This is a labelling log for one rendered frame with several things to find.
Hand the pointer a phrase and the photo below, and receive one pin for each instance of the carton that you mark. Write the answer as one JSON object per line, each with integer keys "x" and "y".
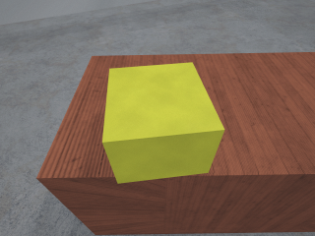
{"x": 159, "y": 122}

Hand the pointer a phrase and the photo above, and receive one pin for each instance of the pedestal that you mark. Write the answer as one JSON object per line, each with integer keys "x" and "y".
{"x": 262, "y": 178}

